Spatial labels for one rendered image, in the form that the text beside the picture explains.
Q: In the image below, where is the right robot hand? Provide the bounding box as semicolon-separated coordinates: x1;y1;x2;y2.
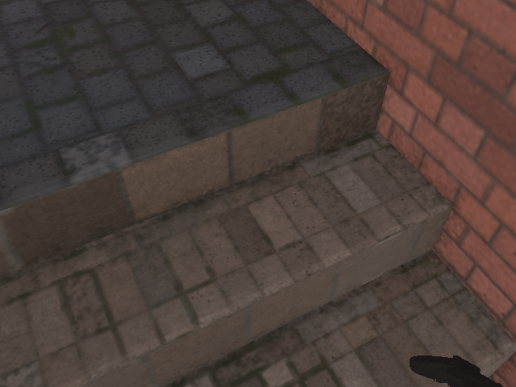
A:
410;356;503;387

